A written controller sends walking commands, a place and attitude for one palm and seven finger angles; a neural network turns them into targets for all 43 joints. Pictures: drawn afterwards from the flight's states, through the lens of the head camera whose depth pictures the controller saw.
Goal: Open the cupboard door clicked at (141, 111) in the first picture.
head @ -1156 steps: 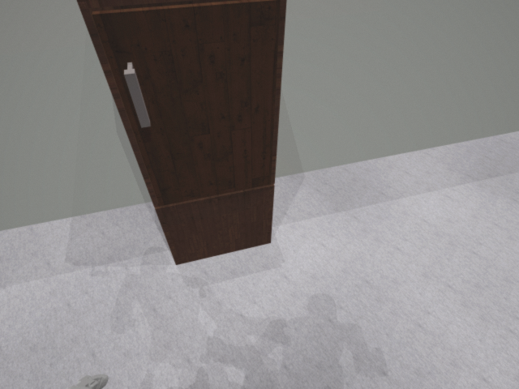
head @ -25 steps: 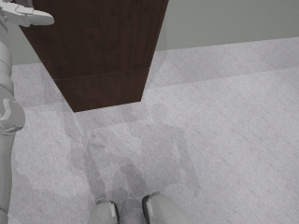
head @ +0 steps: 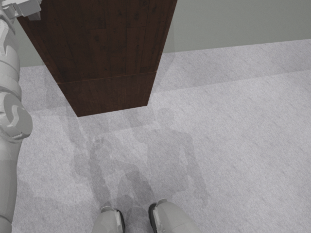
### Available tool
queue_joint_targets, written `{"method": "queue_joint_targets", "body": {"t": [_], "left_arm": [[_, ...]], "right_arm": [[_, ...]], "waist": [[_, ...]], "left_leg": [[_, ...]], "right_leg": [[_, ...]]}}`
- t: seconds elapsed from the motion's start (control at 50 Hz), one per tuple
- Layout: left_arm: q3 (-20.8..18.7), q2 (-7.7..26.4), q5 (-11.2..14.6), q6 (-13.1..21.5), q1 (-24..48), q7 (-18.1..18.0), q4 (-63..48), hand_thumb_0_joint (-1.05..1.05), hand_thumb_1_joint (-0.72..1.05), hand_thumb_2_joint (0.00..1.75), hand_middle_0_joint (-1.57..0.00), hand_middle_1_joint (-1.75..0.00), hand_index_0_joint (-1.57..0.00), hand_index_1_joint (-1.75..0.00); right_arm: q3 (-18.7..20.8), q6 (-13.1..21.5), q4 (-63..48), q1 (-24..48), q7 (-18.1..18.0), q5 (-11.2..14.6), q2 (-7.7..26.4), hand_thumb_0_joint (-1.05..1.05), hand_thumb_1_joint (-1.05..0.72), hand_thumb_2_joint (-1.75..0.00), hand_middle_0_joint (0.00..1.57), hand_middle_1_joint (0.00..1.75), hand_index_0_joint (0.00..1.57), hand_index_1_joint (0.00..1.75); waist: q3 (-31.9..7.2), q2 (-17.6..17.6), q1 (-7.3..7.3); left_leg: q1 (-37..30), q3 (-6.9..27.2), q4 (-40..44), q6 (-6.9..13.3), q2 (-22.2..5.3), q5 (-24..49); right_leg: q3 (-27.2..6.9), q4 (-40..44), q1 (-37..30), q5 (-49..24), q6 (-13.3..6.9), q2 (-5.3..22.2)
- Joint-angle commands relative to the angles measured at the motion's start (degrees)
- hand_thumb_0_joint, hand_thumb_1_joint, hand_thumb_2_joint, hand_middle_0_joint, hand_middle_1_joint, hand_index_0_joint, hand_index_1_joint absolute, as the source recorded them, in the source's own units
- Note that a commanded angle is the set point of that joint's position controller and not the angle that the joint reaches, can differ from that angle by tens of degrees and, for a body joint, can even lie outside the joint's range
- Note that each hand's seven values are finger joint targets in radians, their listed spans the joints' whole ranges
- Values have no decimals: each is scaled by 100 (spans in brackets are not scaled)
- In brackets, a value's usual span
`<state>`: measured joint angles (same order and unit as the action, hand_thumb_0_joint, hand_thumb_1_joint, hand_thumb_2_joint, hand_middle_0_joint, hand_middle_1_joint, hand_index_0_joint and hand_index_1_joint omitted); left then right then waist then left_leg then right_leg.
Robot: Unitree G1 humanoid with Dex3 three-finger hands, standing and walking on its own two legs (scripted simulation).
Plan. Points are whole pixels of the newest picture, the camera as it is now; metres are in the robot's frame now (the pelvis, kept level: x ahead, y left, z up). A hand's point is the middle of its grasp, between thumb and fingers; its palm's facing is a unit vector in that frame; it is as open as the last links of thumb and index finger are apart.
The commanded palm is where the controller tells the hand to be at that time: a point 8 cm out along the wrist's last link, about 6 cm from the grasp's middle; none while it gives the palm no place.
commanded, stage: close the thumb around the handle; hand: left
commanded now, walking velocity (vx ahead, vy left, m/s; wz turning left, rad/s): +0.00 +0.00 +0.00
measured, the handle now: out of the picture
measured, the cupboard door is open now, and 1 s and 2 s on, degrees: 0 17 35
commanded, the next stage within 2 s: pull the door open along its arc in 0.18 s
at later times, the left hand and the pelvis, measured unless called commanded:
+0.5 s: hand (37, 0) +0.61 +0.13 +0.13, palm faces +0.04 -1.00 -0.01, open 5.4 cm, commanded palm +0.57 +0.17 +0.13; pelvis +0.01 -0.02 +0.01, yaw +0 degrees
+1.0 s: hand (59, 35) +0.52 +0.10 +0.13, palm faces +0.37 -0.92 +0.09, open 5.6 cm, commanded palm +0.48 +0.14 +0.13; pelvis +0.01 -0.02 +0.02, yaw +2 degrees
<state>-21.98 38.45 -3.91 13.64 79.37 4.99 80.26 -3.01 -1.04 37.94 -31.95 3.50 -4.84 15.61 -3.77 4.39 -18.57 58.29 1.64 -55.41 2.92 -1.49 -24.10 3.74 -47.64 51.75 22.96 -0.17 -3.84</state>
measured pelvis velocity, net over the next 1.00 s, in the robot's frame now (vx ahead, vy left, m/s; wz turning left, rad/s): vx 0.01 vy -0.02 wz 0.03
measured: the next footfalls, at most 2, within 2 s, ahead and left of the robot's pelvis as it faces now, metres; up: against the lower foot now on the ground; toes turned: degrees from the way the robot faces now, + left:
none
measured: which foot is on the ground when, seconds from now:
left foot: down 0.00-1.00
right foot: down 0.00-1.00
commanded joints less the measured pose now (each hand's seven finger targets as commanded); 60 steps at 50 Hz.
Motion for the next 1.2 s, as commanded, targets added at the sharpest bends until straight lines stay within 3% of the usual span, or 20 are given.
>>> {"method": "queue_joint_targets", "body": {"t": [0.0, 0.04, 0.1, 0.22, 0.26, 0.28, 0.34, 0.38, 0.5, 0.72, 0.74, 0.76, 0.78, 0.82, 0.86, 0.9, 0.98, 1.06, 1.12, 1.18], "left_arm": [[-61, 1072, 58, 362, 3013, -32, -1172, 0, 90, 90, -40, -135, -40, -135], [-179, 1254, 52, 338, 2935, -24, -1113, 0, 90, 90, -40, -135, -40, -135], [-165, 1214, 26, 412, 3052, -38, -1328, 0, 90, 90, -40, -135, -40, -135], [-130, 1177, 22, 439, 3000, -94, -1329, 0, 90, 90, -40, -135, -40, -135], [-279, 1402, 34, 459, 2901, -68, -1289, 0, 90, 90, -40, -135, -40, -135], [-134, 1253, 39, 452, 2957, -48, -1294, 0, 90, 90, -40, -135, -40, -135], [-211, 1228, 126, 417, 2500, 47, -1316, 0, 90, 90, -40, -135, -40, -135], [-280, 1277, 186, 477, 2367, 120, -1627, 0, 90, 90, -40, -135, -40, -135], [-331, 966, 424, 418, 1184, 276, -1884, 0, 90, 90, -40, -135, -40, -135], [138, -483, 1081, 393, -1634, 277, -3584, 0, 90, 90, -40, -135, -40, -135], [184, -645, 1142, 394, -1975, 242, -3879, 0, 90, 90, -40, -135, -40, -135], [237, -654, 1133, 410, -1839, 191, -3973, 0, 90, 90, -40, -135, -40, -135], [-608, -701, 1441, 363, -1432, -696, -4195, 0, 90, 90, -40, -135, -40, -135], [-38, -1506, 1227, 243, -1432, -1453, -3918, 0, 90, 90, -40, -135, -40, -135], [-127, -1517, 961, 281, -959, -2069, -3770, 0, 90, 90, -40, -135, -40, -135], [-10, -1742, 575, 330, -293, -2706, -3640, 0, 90, 90, -40, -135, -40, -135], [202, -2109, -304, 405, 567, -3860, -3030, 0, 90, 90, -40, -135, -40, -135], [494, -2254, -582, 596, 1150, -4056, -2716, 0, 90, 90, -40, -135, -40, -135], [546, -2112, -508, 719, 1527, -3891, -2608, 0, 90, 90, -40, -135, -40, -135], [550, -1942, -490, 812, 1651, -3751, -2328, 0, 90, 90, -40, -135, -40, -135]], "right_arm": [[409, -41, 87, -1600, -81, 0, 1277, 0, -90, -90, 20, 30, 20, 30], [397, -37, 84, -1614, -88, 6, 1284, 0, -90, -90, 20, 30, 20, 30], [416, -42, 64, -1604, -82, -6, 1249, 0, -90, -90, 20, 30, 20, 30], [409, -57, 26, -1558, -71, 11, 1224, 0, -90, -90, 20, 30, 20, 30], [396, -63, 11, -1564, -87, 27, 1247, 0, -90, -90, 20, 30, 20, 30], [401, -71, 16, -1552, -90, 38, 1225, 0, -90, -90, 20, 30, 20, 30], [415, -59, -29, -1515, -87, 60, 1223, 0, -90, -90, 20, 30, 20, 30], [429, -62, -87, -1477, -99, 74, 1203, 0, -90, -90, 20, 30, 20, 30], [475, -110, -275, -1281, -83, 167, 1159, 0, -90, -90, 20, 30, 20, 30], [630, -90, -827, -481, 35, 430, 922, 0, -90, -90, 20, 30, 20, 30], [645, -72, -886, -375, 56, 452, 888, 0, -90, -90, 20, 30, 20, 30], [643, -62, -868, -307, 41, 467, 893, 0, -90, -90, 20, 30, 20, 30], [660, -31, -829, -154, 53, 427, 772, 0, -90, -90, 20, 30, 20, 30], [663, 34, -667, -33, 122, 391, 708, 0, -90, -90, 20, 30, 20, 30], [671, 66, -495, 29, 101, 305, 720, 0, -90, -90, 20, 30, 20, 30], [669, 99, -339, 69, 96, 177, 622, 0, -90, -90, 20, 30, 20, 30], [691, 142, -64, 155, 85, -108, 512, 0, -90, -90, 20, 30, 20, 30], [729, 167, -33, 135, 34, -204, 545, 0, -90, -90, 20, 30, 20, 30], [724, 186, -25, 148, -38, -173, 551, 0, -90, -90, 20, 30, 20, 30], [684, 225, 31, 80, -80, -146, 562, 0, -90, -90, 20, 30, 20, 30]], "waist": [[-3011, 1132, -227], [-3048, 1082, -172], [-3209, 1270, -166], [-3137, 1081, -179], [-3183, 1056, -134], [-3215, 1077, -183], [-3242, 896, -47], [-3600, 1064, 80], [-3402, 707, 407], [-3096, 20, 1069], [-3105, -42, 1171], [-2923, 35, 1105], [-2820, -96, 1368], [-2175, -303, 1113], [-1919, -493, 1025], [-2178, -164, 947], [-2623, -48, 768], [-2964, -448, 531], [-3242, -336, 521], [-3080, -161, 506]], "left_leg": [[-3494, 561, 331, -115, -105, 3018], [-3331, 508, 327, -89, -80, 2962], [-3505, 498, 267, -103, -66, 3250], [-3239, 399, 275, -57, -33, 3061], [-3164, 368, 276, -45, -23, 3065], [-3214, 379, 277, -55, -26, 3083], [-3092, 292, 320, -30, -5, 3016], [-3264, 268, 327, -46, 10, 3256], [-3153, 127, 522, -38, 45, 3244], [-3211, -238, 1001, -30, 172, 3532], [-3264, -263, 1035, -28, 179, 3638], [-3343, -270, 1034, -14, 186, 3714], [-3181, -273, 968, -69, 187, 3587], [-3101, -201, 1036, -140, 154, 3107], [-2969, -156, 1023, -136, 155, 2740], [-3031, -156, 893, -149, 178, 2826], [-2994, 9, 578, -207, 128, 2773], [-2875, 40, 514, -162, 140, 2271], [-2872, 15, 540, -154, 158, 2074], [-2784, 30, 622, -144, 161, 1749]], "right_leg": [[22, 394, -232, -1864, -88, -169], [-4, 389, -413, -1955, -97, -161], [-33, 363, -406, -2162, -91, -162], [-80, 372, -651, -2305, -69, -153], [-112, 359, -798, -2411, -81, -151], [-104, 359, -764, -2421, -68, -146], [-130, 397, -1065, -2574, -65, -149], [-158, 361, -1305, -2881, -77, -145], [-167, 465, -1810, -3239, -66, -158], [-230, 645, -3056, -4407, -34, -28], [-236, 655, -3190, -4535, -36, -15], [-228, 676, -3082, -4562, -41, -7], [-154, 741, -2981, -4414, 19, -46], [-60, 754, -2446, -3580, 32, -77], [-81, 725, -2203, -3030, 28, -49], [-143, 577, -2096, -3012, 27, 44], [-101, 252, -1396, -2436, 14, 120], [-138, 293, -1352, -2105, 34, 115], [-215, 343, -1504, -2060, 38, 124], [-239, 445, -1430, -1747, 24, 115]]}}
